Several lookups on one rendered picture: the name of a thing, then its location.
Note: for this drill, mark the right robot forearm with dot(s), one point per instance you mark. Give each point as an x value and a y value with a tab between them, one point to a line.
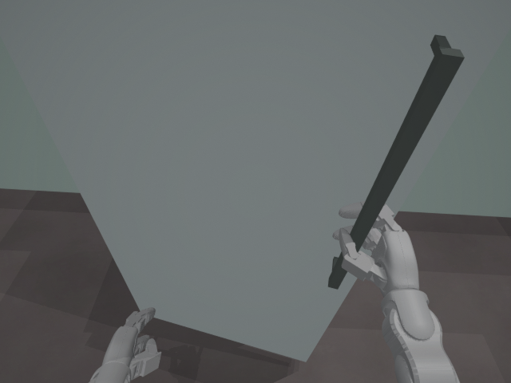
414	335

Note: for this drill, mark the left robot forearm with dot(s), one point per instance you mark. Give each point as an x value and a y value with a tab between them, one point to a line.
113	372

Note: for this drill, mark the handle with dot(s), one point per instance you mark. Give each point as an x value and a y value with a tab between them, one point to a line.
439	75

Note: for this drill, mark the robot left hand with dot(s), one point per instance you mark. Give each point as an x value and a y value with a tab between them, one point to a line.
125	346

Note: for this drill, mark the robot right hand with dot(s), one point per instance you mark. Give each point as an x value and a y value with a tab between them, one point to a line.
392	248

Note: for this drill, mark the fridge door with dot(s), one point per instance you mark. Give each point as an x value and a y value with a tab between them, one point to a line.
215	141

